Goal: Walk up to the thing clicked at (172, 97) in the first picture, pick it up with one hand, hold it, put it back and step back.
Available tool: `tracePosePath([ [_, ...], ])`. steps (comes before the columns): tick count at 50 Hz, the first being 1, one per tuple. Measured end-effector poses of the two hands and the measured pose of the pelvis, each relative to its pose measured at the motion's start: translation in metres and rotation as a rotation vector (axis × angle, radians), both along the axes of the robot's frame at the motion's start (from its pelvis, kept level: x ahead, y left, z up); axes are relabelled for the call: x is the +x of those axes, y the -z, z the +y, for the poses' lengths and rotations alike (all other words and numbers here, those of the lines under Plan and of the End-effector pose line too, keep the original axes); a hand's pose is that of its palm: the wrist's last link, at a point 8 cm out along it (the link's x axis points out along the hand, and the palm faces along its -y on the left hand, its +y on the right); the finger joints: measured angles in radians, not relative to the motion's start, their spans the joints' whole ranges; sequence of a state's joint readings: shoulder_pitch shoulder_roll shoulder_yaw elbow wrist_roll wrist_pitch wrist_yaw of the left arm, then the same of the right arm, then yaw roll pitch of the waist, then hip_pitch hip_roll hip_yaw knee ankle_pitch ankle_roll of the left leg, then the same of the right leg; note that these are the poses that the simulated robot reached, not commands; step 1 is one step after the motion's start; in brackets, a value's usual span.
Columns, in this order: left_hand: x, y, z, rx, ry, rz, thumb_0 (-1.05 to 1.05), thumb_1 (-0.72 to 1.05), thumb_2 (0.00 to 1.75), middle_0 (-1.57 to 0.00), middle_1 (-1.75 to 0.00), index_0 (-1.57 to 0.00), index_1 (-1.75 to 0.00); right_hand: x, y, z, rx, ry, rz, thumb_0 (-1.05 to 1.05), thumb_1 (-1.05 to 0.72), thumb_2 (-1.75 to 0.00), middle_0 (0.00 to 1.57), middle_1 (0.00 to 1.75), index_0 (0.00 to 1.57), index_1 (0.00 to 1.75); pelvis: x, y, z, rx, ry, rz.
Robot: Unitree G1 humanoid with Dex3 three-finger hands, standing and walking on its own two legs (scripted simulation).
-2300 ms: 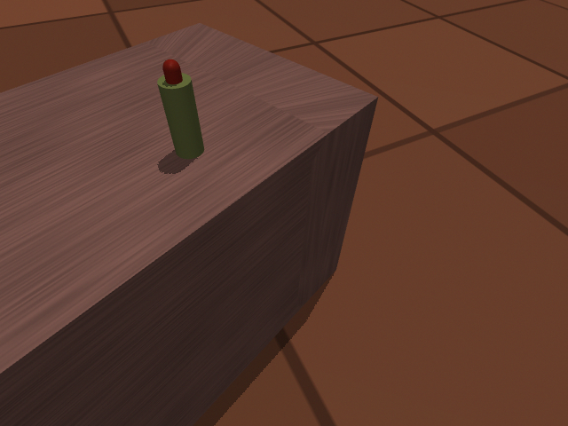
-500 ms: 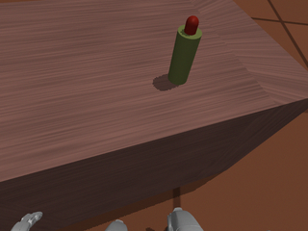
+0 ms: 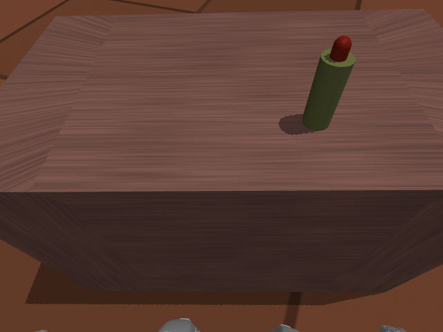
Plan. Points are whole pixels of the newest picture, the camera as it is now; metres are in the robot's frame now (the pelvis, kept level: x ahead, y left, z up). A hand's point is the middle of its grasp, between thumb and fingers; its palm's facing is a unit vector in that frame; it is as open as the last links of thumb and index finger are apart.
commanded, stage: walk up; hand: right
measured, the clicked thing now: (328, 85) +0.54 -0.17 +0.14
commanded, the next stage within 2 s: stand in 1.44 s
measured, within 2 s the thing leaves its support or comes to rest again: neither
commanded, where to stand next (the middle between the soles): +0.04 +0.02 m, yaw +2 degrees
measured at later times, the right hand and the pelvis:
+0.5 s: hand out of the picture +0.13 -0.21 -0.14, palm faces -0.15 +0.92 -0.35, open 7.3 cm; pelvis +0.00 +0.03 +0.01, yaw +6 degrees
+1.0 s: hand out of the picture +0.14 -0.21 -0.13, palm faces -0.13 +0.93 -0.35, open 7.3 cm; pelvis +0.01 +0.03 +0.03, yaw +6 degrees
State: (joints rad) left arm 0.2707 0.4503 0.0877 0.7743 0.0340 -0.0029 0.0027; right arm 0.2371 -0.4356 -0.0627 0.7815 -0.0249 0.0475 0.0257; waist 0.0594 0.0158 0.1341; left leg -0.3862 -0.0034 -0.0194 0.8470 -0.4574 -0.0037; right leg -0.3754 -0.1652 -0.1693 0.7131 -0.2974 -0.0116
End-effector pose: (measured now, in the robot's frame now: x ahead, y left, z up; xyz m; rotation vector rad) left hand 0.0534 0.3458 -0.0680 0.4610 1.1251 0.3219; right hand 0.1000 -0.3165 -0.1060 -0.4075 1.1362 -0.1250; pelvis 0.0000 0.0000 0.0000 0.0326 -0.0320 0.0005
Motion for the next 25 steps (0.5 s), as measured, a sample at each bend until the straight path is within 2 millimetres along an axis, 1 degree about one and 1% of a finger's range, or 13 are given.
tracePosePath([
  [3, -0.018, 0.016, 0.02, -0.008, -0.038, 0.018, 0.0, 0.9, 0.9, -0.21, -0.3, -0.21, -0.3, 0.0, 0.0, 0.01, -0.025, -0.017, -0.02, 0.01, -0.91, -0.9, 0.21, 0.3, 0.21, 0.3, -0.004, 0.01, 0.013, 0.001, -0.024, -0.004],
  [6, -0.031, 0.029, 0.025, -0.035, -0.087, 0.041, 0.0, 0.9, 0.9, -0.21, -0.3, -0.21, -0.3, -0.005, -0.004, 0.02, -0.039, -0.025, -0.026, 0.01, -0.91, -0.9, 0.21, 0.3, 0.21, 0.3, -0.006, 0.011, 0.021, -0.008, -0.043, -0.013],
  [9, -0.039, 0.035, 0.02, -0.075, -0.111, 0.048, 0.0, 0.91, 0.9, -0.21, -0.3, -0.21, -0.3, -0.007, -0.008, 0.027, -0.044, -0.028, -0.024, 0.01, -0.9, -0.9, 0.21, 0.3, 0.21, 0.3, -0.007, 0.007, 0.022, -0.013, -0.065, -0.012],
  [11, -0.044, 0.039, 0.014, -0.097, -0.115, 0.056, 0.0, 0.91, 0.9, -0.2, -0.3, -0.21, -0.3, -0.004, -0.008, 0.031, -0.04, -0.036, -0.026, 0.01, -0.9, -0.9, 0.21, 0.3, 0.21, 0.3, -0.006, 0.006, 0.022, -0.016, -0.072, -0.008],
  [15, -0.054, 0.046, -0.002, -0.121, -0.125, 0.082, 0.0, 0.91, 0.9, -0.21, -0.3, -0.21, -0.3, 0.008, -0.002, 0.034, -0.02, -0.049, -0.04, 0.01, -0.9, -0.9, 0.21, 0.3, 0.21, 0.3, -0.006, 0.008, 0.019, -0.037, -0.074, -0.007],
  [18, -0.059, 0.045, -0.014, -0.144, -0.118, 0.089, 0.0, 0.91, 0.9, -0.21, -0.3, -0.21, -0.3, 0.017, 0.001, 0.04, -0.001, -0.046, -0.038, 0.01, -0.9, -0.9, 0.21, 0.3, 0.21, 0.3, -0.005, 0.005, 0.019, -0.049, -0.084, -0.009],
  [21, -0.056, 0.045, -0.019, -0.165, -0.116, 0.087, 0.0, 0.9, 0.9, -0.21, -0.3, -0.21, -0.3, 0.022, 0.001, 0.047, 0.015, -0.053, -0.04, 0.01, -0.9, -0.9, 0.21, 0.3, 0.21, 0.3, -0.004, 0.001, 0.022, -0.036, -0.094, -0.01],
  [25, -0.043, 0.04, -0.02, -0.183, -0.111, 0.063, 0.0, 0.9, 0.9, -0.21, -0.3, -0.21, -0.3, 0.027, -0.002, 0.057, 0.032, -0.061, -0.028, 0.01, -0.91, -0.9, 0.21, 0.3, 0.21, 0.3, -0.002, -0.005, 0.026, -0.045, -0.097, -0.006],
])
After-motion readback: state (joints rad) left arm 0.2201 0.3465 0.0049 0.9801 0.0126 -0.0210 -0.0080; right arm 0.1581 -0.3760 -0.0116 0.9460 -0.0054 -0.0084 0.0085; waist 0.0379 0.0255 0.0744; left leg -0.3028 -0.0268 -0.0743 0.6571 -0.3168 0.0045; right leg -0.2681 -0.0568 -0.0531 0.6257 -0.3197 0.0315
